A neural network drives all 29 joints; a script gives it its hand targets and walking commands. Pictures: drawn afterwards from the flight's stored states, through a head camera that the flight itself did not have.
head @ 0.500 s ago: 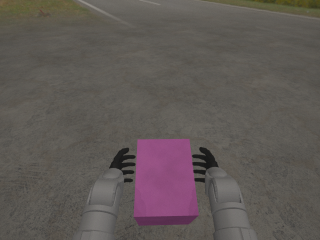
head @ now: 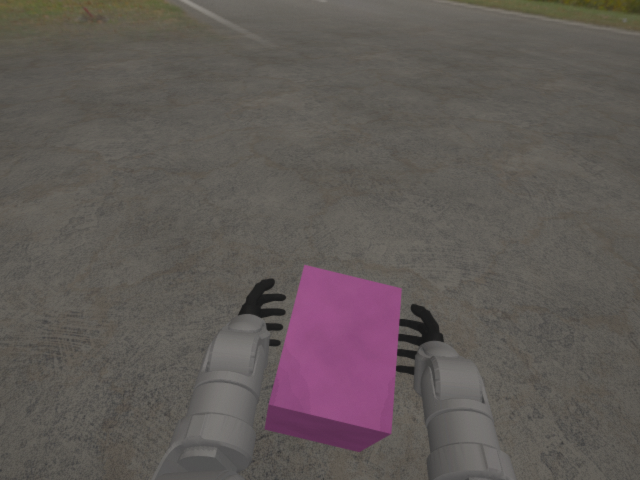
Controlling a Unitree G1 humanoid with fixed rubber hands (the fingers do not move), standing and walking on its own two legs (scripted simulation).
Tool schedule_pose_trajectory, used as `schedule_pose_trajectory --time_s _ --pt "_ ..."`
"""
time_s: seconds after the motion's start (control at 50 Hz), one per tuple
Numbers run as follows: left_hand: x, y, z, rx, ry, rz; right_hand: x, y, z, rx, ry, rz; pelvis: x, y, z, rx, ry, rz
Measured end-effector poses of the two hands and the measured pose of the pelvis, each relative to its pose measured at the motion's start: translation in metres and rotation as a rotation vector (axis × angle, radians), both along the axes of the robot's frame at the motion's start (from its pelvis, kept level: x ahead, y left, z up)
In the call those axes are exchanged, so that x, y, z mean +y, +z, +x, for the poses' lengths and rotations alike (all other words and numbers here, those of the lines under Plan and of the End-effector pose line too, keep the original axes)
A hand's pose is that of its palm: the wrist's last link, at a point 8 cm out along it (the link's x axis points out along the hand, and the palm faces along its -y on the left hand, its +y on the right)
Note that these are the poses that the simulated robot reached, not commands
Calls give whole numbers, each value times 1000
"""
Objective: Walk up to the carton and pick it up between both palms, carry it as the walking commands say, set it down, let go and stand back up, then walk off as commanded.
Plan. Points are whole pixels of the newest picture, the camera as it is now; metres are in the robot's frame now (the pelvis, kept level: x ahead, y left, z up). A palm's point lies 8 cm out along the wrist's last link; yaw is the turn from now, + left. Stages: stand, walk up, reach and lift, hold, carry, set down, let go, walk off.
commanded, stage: set down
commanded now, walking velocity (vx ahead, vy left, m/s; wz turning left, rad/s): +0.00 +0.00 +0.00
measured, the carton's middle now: (332, 359) +0.34 -0.01 -0.03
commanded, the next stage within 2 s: none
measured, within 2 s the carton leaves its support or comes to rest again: neither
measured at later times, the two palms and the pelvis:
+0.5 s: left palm (260, 331) +0.36 +0.10 +0.01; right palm (422, 354) +0.33 -0.15 +0.00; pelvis +0.02 +0.00 +0.00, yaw +0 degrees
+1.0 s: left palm (262, 391) +0.34 +0.10 -0.12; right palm (404, 409) +0.32 -0.14 -0.13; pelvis +0.00 -0.01 -0.03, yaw +1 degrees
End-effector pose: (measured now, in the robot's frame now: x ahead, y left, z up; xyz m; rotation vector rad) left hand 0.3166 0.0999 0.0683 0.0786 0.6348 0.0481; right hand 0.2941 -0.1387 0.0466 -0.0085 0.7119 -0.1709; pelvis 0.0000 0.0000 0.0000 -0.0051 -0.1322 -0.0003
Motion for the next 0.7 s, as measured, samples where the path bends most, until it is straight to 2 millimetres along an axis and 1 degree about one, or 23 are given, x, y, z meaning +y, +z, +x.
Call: schedule_pose_trajectory --time_s 0.12,0.32,0.46,0.54,0.7 --pt "-5 -10 14 16 -22 -27 -7 -5 12 18 -14 -16 -3 1 11 14 0 4" --pt "-4 -38 32 38 -23 -11 -6 -33 27 48 0 -7 -3 1 21 30 0 4" --pt "-4 -49 41 11 -27 -4 -6 -43 38 22 3 -7 -3 2 24 75 0 4" --pt "-3 -65 42 20 -25 -3 -6 -55 40 26 11 -15 -3 1 24 118 0 4" --pt "-2 -105 41 23 -14 7 -5 -92 42 20 25 -27 -5 -2 17 255 4 5"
